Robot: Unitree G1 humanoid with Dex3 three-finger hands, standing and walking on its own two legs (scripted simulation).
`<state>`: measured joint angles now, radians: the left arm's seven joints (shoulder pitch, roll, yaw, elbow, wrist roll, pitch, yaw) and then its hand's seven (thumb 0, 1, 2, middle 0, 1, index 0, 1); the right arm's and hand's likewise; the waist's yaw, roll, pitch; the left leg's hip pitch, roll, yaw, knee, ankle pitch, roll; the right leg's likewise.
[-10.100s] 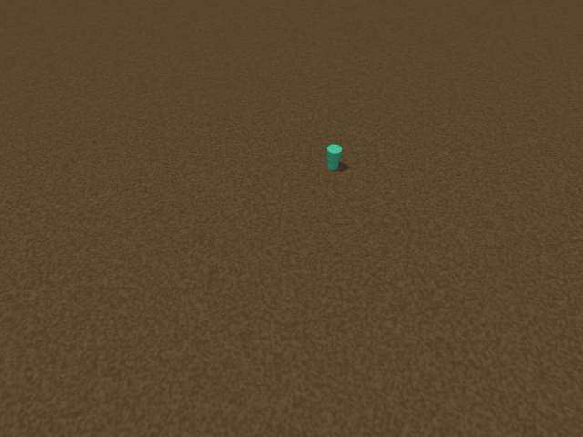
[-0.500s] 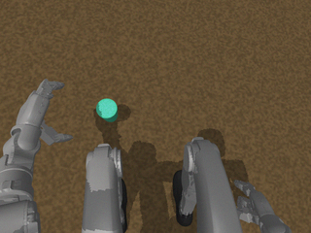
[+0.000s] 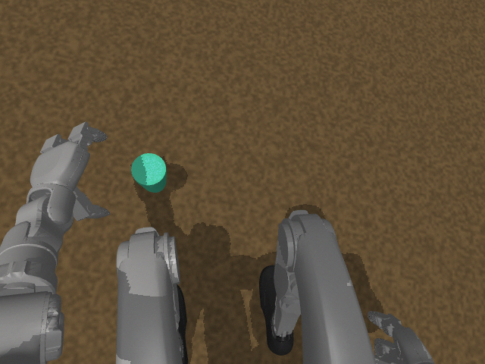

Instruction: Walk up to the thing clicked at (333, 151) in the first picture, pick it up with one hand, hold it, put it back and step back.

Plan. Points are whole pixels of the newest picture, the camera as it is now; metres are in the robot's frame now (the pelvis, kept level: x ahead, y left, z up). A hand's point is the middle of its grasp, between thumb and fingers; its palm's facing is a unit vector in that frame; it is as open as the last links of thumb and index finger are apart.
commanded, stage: rise first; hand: left
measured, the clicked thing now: (152, 176) +0.48 +0.16 -0.32
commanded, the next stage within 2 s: go down in 0.48 s
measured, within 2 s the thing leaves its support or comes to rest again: neither
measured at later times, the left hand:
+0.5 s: hand (93, 183) +0.42 +0.24 -0.15, palm faces -0.38 -0.43 -0.82, open 13.8 cm
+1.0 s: hand (76, 159) +0.44 +0.24 -0.09, palm faces -0.33 -0.32 -0.89, open 15.0 cm
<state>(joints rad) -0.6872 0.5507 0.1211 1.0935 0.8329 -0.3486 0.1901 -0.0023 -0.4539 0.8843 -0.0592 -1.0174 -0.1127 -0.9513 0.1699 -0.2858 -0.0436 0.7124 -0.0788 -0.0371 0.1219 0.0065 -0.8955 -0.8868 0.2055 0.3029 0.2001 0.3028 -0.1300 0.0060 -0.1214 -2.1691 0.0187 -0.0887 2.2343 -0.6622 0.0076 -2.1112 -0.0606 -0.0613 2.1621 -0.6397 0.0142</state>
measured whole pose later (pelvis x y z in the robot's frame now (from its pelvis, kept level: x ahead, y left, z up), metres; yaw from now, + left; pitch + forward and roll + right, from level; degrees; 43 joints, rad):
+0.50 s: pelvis +0.01 +0.00 -0.01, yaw +0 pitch +35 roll -5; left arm -0.71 0.54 0.10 1.13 0.89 -0.36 0.23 0.00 -0.41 0.84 -0.06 -1.07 -0.13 -0.98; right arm 0.14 -0.28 -0.05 0.72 -0.10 -0.04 0.13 0.01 -0.90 -0.89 0.21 0.30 0.20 0.30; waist -0.12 0.01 -0.13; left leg -2.19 0.02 -0.08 2.26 -0.68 0.00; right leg -2.14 -0.06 -0.05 2.19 -0.66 0.01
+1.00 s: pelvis +0.01 +0.00 +0.02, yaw +0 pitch +34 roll -6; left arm -0.65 0.57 0.08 0.94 0.91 -0.32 0.18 0.00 -0.50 0.63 -0.07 -0.83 -0.14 -0.75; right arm 0.18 -0.26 -0.07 0.70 -0.06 0.00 0.11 0.01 -0.91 -0.89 0.21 0.30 0.20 0.30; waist -0.12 0.04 -0.17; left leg -2.11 0.03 -0.08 2.19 -0.69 0.01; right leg -2.06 -0.05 -0.06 2.12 -0.65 0.02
